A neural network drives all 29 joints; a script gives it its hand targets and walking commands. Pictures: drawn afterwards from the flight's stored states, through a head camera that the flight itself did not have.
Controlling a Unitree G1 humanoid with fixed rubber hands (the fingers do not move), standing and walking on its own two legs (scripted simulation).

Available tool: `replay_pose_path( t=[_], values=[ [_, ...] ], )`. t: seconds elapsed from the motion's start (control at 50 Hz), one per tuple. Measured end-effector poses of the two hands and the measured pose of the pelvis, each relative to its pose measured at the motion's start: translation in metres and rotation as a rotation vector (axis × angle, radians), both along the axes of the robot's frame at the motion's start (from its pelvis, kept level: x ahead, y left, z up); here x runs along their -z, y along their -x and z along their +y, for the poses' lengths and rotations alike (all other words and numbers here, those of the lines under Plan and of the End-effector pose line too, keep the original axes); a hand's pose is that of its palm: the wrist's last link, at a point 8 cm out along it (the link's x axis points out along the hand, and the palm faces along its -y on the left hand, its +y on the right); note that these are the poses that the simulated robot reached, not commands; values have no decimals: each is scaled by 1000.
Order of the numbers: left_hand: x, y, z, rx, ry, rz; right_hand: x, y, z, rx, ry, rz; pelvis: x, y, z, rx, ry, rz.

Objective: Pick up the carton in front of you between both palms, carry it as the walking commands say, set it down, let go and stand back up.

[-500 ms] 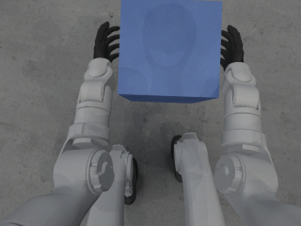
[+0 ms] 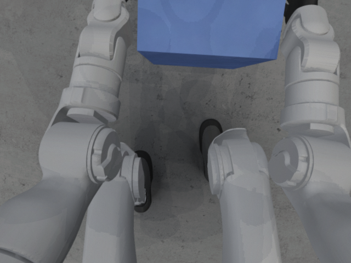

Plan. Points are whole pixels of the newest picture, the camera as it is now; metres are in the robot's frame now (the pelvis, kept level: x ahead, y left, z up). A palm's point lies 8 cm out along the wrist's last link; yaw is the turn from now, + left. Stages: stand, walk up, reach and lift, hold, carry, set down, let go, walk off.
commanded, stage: set down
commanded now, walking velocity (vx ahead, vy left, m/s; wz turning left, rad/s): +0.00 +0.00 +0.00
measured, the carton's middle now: (202, 9) +0.54 -0.14 -0.23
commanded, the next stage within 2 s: none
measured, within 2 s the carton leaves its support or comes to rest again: rests again in 0.64 s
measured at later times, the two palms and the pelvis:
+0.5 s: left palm (123, 5) +0.56 +0.01 -0.21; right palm (290, 12) +0.50 -0.29 -0.20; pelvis +0.00 +0.01 -0.04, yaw +1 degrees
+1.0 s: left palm (125, 10) +0.56 +0.01 -0.22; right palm (291, 16) +0.49 -0.29 -0.22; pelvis -0.01 +0.01 -0.05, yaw +0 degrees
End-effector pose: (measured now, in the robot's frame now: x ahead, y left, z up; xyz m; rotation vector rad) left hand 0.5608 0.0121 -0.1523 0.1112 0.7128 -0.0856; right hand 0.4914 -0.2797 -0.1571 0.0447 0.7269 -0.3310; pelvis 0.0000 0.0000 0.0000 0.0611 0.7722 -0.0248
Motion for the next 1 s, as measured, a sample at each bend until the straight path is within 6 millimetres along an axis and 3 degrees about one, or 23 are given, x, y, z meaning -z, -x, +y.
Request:
replay_pose_path(
  t=[0.1,0.18,0.42,0.6,1.0],
  values=[
    [31,-5,-6,24,0,15,27,-4,-8,-9,3,15,15,0,2,-6,4,-27],
    [42,-7,-11,33,15,19,33,-8,-13,0,6,17,23,-2,2,-14,10,-53],
    [51,-7,0,47,4,41,41,-8,-5,-35,-11,38,34,-2,5,-31,24,-70],
    [64,-1,-1,72,17,57,51,-2,-9,-47,-5,57,40,5,8,-44,38,-98],
    [69,0,-1,113,75,29,59,0,-15,-64,-25,45,47,10,7,-41,51,-143]
  ],
)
